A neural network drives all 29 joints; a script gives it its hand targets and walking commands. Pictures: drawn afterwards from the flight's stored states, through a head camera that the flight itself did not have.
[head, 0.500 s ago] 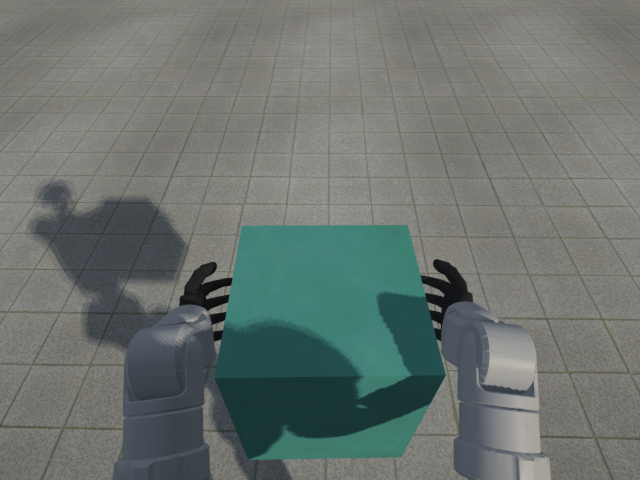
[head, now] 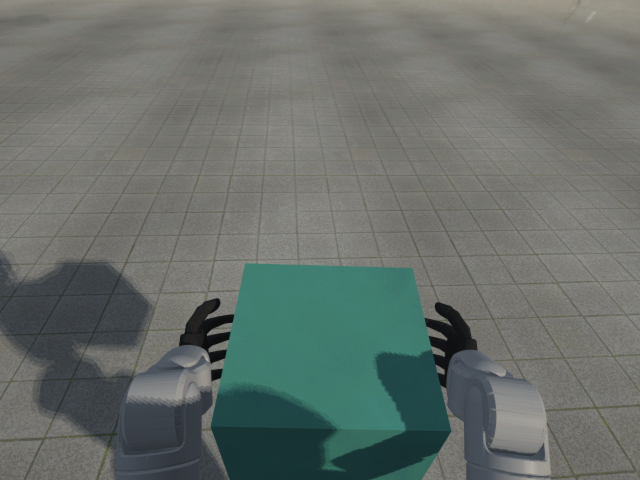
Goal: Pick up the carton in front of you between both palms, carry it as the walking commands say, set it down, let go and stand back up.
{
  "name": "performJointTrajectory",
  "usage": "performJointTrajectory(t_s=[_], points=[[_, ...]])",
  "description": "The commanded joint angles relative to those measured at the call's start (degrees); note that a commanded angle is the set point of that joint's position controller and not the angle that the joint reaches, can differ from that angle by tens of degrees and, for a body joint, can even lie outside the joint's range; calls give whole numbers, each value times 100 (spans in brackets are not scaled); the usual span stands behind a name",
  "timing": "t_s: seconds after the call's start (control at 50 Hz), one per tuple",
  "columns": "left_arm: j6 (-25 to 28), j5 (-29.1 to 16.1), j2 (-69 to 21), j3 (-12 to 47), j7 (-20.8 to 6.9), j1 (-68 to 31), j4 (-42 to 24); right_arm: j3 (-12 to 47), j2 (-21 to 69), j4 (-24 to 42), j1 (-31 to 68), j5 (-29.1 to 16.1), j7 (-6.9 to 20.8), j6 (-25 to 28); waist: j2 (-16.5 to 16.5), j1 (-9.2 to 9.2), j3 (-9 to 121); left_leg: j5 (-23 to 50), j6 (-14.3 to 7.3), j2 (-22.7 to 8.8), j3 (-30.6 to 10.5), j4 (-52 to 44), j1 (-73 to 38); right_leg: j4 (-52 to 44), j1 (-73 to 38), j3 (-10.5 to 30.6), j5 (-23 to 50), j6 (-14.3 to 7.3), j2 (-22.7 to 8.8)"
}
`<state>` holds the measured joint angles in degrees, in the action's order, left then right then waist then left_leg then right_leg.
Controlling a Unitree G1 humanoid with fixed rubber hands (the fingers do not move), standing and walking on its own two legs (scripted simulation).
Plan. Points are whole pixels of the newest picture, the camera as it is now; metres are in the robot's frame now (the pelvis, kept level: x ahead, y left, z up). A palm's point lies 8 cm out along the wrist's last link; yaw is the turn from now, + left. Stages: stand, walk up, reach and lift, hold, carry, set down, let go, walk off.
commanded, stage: carry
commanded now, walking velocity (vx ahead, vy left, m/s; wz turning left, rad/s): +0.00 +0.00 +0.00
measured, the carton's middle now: (325, 390) +0.27 +0.00 +0.02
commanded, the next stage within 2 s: hold in 1.76 s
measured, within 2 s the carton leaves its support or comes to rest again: neither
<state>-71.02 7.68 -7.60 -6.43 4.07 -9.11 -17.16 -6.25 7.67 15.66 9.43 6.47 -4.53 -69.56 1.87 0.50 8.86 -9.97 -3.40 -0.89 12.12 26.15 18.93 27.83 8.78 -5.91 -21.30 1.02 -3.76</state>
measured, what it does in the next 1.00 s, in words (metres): stands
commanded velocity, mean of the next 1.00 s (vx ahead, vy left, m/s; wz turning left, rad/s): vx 0.00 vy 0.00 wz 0.00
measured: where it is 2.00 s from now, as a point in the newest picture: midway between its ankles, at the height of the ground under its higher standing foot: outside the picture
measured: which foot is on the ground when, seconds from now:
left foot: down 0.00-1.00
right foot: down 0.00-1.00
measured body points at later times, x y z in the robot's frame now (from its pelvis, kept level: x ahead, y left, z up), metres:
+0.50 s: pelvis +0.00 -0.02 -0.01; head -0.04 -0.02 +0.44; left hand +0.27 +0.13 +0.08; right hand +0.27 -0.17 +0.08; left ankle +0.04 +0.09 -0.74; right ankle -0.08 -0.11 -0.74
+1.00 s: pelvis -0.03 -0.02 +0.00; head -0.07 -0.02 +0.45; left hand +0.25 +0.13 +0.04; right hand +0.25 -0.18 +0.05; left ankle +0.04 +0.09 -0.74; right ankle -0.08 -0.11 -0.74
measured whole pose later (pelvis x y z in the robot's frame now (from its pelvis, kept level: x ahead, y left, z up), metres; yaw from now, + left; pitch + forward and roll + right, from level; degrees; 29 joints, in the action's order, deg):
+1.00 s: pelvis -0.03 -0.02 +0.00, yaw -1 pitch +1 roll +0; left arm -55.4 11.5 -7.6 -6.7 1.9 -8.8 -0.8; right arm -7.2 7.6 0.4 8.9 11.4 -1.6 -54.8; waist 0.2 0.0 7.5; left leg -8.6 -1.6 -4.5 10.7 29.1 21.6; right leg 30.7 11.5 -7.2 -20.6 -1.4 -1.0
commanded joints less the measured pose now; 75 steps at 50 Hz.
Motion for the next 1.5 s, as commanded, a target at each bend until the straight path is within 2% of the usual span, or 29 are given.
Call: performJointTrajectory(t_s=[0.0,0.06,0.16,0.26,0.42,0.56,0.76,0.92,1.12,1.2,1.28,1.36,1.48], points=[[21,-2331,-4887,4038,-1376,-2586,-195,3942,5048,177,2455,-2240,1411,-70,-198,-43,1378,3013,40,-978,-885,370,-1332,-18,209,301,2413,4,-552],[2,-2235,-4872,3944,-1388,-2399,88,3918,5004,-39,2343,-2147,1414,-113,-107,-68,1328,3304,46,-928,-794,605,-1155,102,176,303,3188,12,-544],[76,-2390,-5097,4024,-1427,-2841,-118,4012,5193,180,2777,-2272,1433,-49,-39,-69,1224,2672,103,-867,-746,667,-938,122,114,332,3420,-51,-584],[89,-2432,-5102,4061,-1404,-2855,-315,4055,5193,369,2788,-2321,1414,-40,-69,-65,1280,2335,92,-873,-776,634,-985,109,110,351,3048,-114,-560],[48,-2393,-5028,4047,-1415,-2761,-268,4021,5119,308,2654,-2261,1426,-80,-127,-57,1100,1918,106,-902,-803,468,-942,-51,246,377,2418,-187,-537],[145,-2289,-5066,4050,-1440,-2789,70,4029,5141,-9,2674,-2168,1458,6,-140,-50,811,1248,140,-904,-837,231,-831,-290,478,438,1641,-250,-514],[926,-1900,-5062,3881,-1478,-2843,611,3840,5118,-552,2750,-1785,1507,780,-170,-45,708,720,166,-899,-876,30,-788,-458,700,500,960,-322,-475],[1649,-1422,-4786,3456,-1443,-2623,1105,3384,4797,-1062,2542,-1294,1504,1520,-180,-51,795,695,181,-912,-880,9,-800,-439,737,505,877,-336,-455],[2938,-638,-4808,2467,-1491,-3085,2442,2358,4819,-2408,2945,-497,1565,2801,-213,-51,819,532,202,-929,-909,-46,-812,-461,820,529,666,-366,-435],[3370,-482,-5027,2278,-1544,-3336,2860,2176,5031,-2824,3202,-338,1618,3236,-217,-47,929,617,200,-920,-901,-19,-854,-414,757,530,729,-378,-419],[3481,-515,-5223,2384,-1578,-3338,2894,2297,5222,-2857,3236,-381,1656,3351,-215,-45,1086,884,192,-913,-881,54,-905,-303,638,509,1005,-369,-418],[3283,-722,-5286,2718,-1572,-3112,2562,2660,5294,-2504,3039,-602,1647,3146,-197,-51,1192,1176,178,-917,-861,138,-930,-188,536,473,1343,-344,-429],[3089,-730,-5085,2696,-1543,-2963,2431,2611,5111,-2396,2841,-575,1615,2948,-192,-57,1093,1195,192,-925,-842,170,-861,-184,570,467,1425,-338,-437]])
